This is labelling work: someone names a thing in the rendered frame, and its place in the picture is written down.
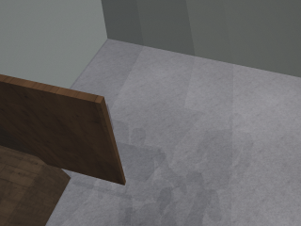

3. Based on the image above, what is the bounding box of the cupboard door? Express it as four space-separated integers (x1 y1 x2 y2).
0 74 126 186

